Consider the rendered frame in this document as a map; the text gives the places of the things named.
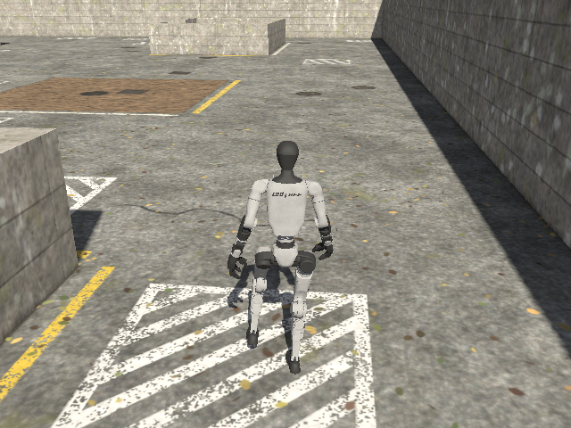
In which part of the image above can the right robot forearm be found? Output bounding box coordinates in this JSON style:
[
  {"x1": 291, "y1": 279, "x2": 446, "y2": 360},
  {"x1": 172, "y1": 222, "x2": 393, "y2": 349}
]
[{"x1": 319, "y1": 215, "x2": 333, "y2": 246}]

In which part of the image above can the robot right hand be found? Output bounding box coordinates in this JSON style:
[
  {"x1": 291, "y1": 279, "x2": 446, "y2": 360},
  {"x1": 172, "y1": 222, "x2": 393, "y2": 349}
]
[{"x1": 312, "y1": 243, "x2": 333, "y2": 260}]

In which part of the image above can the robot right upper arm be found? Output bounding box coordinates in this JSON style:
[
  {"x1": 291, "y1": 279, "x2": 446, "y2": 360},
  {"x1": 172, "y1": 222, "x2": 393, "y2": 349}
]
[{"x1": 305, "y1": 179, "x2": 328, "y2": 228}]

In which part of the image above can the left robot forearm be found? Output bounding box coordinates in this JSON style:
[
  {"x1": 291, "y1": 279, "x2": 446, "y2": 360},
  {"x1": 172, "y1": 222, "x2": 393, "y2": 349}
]
[{"x1": 230, "y1": 215, "x2": 251, "y2": 258}]

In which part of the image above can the robot left upper arm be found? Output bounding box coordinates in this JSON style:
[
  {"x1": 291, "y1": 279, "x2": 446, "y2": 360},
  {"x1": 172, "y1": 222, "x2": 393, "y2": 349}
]
[{"x1": 243, "y1": 179, "x2": 269, "y2": 229}]

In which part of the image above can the left robot foot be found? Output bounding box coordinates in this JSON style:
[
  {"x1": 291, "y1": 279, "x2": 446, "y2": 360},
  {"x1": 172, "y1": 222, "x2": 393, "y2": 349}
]
[{"x1": 246, "y1": 327, "x2": 259, "y2": 346}]

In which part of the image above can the robot left hand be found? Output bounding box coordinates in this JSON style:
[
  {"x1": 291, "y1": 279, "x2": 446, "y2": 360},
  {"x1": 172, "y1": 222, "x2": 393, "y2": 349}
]
[{"x1": 228, "y1": 254, "x2": 248, "y2": 279}]

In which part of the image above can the right robot shin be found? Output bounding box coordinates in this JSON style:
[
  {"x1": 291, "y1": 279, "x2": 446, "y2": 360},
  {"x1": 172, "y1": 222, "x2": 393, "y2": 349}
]
[{"x1": 291, "y1": 302, "x2": 307, "y2": 361}]

